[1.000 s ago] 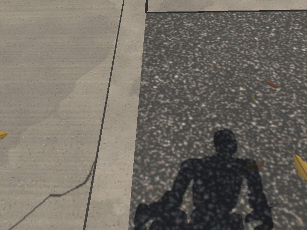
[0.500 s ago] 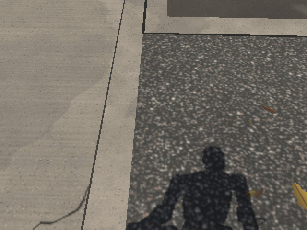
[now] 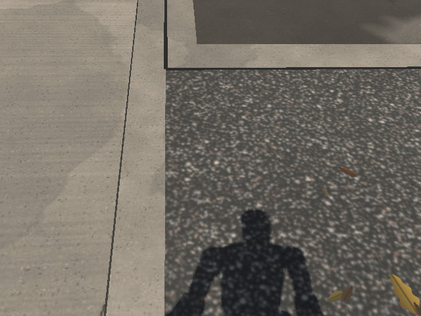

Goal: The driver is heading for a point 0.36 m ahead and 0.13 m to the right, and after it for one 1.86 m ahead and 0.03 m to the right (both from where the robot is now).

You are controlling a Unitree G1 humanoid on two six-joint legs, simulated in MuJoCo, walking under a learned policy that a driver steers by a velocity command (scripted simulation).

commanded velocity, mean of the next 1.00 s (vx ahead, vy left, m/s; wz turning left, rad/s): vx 0.48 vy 0.00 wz -0.11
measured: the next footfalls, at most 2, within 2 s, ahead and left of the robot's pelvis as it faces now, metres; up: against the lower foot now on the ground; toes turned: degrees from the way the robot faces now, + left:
right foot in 0.38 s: +0.33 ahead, -0.16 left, +0.00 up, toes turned -16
left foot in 0.94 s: +0.70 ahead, -0.04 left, +0.00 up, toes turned -4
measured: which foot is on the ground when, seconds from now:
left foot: down 0.00-0.38, up 0.40-0.92, down 0.94-1.00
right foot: up 0.00-0.36, down 0.38-0.92, up 0.94-1.00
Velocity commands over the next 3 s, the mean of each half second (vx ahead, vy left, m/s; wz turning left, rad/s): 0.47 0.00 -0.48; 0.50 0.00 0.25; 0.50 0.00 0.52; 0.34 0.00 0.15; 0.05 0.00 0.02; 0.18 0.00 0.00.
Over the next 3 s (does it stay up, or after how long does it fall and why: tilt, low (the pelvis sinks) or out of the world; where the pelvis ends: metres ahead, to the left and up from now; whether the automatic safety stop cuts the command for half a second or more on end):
stays up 1.19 -0.03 0.00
